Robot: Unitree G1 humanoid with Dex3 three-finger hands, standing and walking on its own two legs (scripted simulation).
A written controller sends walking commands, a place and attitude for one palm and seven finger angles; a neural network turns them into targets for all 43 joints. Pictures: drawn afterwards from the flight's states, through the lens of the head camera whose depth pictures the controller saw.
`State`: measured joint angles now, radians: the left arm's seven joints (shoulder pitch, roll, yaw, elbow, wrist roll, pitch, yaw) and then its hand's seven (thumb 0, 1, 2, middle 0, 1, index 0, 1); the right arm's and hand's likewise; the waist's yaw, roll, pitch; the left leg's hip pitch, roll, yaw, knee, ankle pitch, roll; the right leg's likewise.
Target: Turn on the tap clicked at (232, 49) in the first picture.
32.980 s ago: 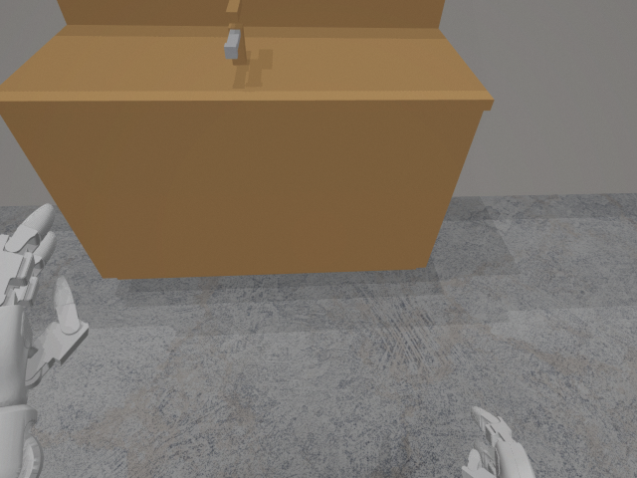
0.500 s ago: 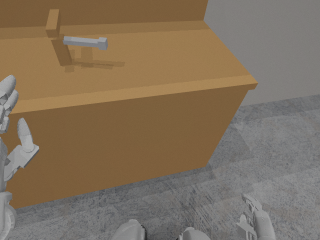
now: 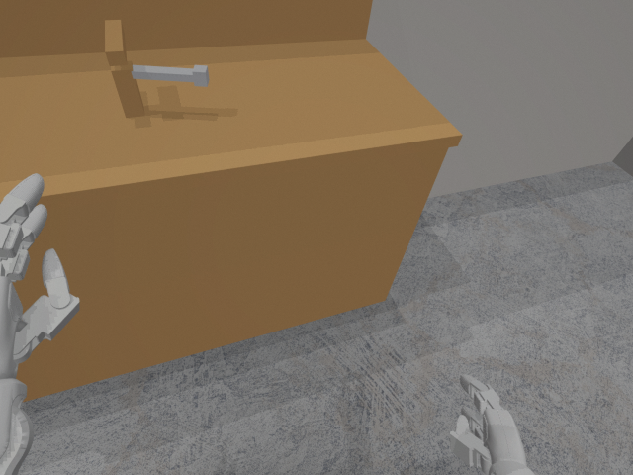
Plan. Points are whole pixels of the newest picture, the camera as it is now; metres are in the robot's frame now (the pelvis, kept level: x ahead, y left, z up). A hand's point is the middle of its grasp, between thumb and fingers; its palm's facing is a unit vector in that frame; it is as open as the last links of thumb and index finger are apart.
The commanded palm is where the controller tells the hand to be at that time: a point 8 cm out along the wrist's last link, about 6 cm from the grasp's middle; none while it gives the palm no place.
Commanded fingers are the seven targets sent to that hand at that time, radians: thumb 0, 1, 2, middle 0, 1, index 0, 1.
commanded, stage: stop stepping back and stand still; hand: left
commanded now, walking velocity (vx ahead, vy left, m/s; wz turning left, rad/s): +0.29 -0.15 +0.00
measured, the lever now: (200, 75) +0.76 +0.26 +0.11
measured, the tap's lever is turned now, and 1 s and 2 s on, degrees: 73 73 73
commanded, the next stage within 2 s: stand and check the lever's angle in 0.66 s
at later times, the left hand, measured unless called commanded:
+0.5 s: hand out of the picture +0.15 +0.25 +0.18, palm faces +0.43 -0.85 -0.31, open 7.4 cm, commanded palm +0.09 +0.30 +0.18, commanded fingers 0.00 0.90 0.90 -0.20 -0.30 -0.20 -0.30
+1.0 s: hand (20, 353) +0.18 +0.26 +0.17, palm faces +0.44 -0.82 -0.37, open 7.4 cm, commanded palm +0.12 +0.29 +0.18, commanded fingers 0.00 0.90 0.90 -0.20 -0.30 -0.20 -0.30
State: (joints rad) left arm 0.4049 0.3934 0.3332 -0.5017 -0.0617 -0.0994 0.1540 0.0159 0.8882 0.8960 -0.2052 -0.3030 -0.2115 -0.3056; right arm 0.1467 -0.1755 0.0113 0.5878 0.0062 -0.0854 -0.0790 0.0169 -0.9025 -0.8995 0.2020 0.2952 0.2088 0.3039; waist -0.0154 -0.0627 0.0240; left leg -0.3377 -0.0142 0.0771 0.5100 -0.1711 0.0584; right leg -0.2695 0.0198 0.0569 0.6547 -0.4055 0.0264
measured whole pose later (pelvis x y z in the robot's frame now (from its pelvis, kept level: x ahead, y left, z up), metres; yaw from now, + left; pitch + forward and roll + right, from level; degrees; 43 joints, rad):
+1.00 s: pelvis -0.03 +0.01 +0.00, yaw +2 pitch -1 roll +0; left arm 0.44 0.34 0.32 -0.49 -0.05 -0.13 0.17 0.02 0.89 0.90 -0.21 -0.30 -0.21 -0.31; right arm 0.16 -0.21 0.00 0.59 0.01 -0.11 -0.07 0.02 -0.90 -0.90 0.20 0.29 0.21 0.30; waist 0.01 0.01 0.04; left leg -0.23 0.03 0.05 0.51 -0.26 0.00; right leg -0.19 0.04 -0.08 0.49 -0.28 -0.05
